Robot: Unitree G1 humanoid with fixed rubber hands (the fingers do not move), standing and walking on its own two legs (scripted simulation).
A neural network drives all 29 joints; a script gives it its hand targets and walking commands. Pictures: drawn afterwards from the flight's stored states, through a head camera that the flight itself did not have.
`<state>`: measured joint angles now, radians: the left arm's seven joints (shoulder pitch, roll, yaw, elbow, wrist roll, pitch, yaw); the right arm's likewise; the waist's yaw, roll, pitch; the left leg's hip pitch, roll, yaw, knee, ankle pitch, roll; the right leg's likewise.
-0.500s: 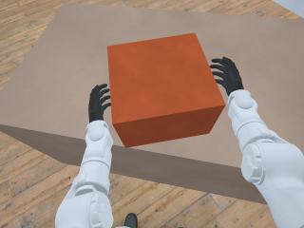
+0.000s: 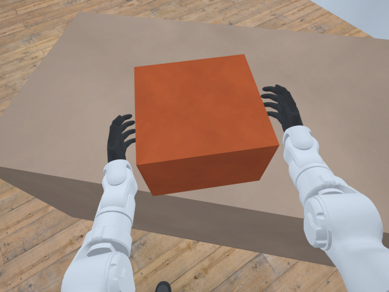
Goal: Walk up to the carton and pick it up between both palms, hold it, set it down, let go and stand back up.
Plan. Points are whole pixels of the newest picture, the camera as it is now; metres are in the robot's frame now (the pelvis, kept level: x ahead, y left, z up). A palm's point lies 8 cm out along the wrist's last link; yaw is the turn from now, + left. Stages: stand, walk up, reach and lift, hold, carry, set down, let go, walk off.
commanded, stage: reach and lift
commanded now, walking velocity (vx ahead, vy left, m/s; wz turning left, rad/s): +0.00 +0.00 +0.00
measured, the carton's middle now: (198, 125) +0.49 +0.06 -0.04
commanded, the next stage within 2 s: none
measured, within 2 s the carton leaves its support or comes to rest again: leaves its support in 0.24 s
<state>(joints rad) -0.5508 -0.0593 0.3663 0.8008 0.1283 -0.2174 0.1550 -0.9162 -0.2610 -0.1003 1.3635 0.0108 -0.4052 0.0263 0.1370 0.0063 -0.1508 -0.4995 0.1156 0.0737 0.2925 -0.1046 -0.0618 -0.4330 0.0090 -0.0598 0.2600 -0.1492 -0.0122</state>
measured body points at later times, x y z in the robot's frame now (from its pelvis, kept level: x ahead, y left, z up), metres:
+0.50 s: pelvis -0.03 +0.01 +0.00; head -0.01 +0.02 +0.45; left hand +0.33 +0.24 +0.06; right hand +0.42 -0.12 +0.10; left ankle -0.01 +0.16 -0.74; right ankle -0.04 -0.11 -0.74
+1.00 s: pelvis -0.02 +0.02 +0.01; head -0.01 +0.04 +0.46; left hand +0.35 +0.23 +0.10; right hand +0.40 -0.14 +0.11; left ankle -0.01 +0.16 -0.74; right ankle -0.04 -0.11 -0.74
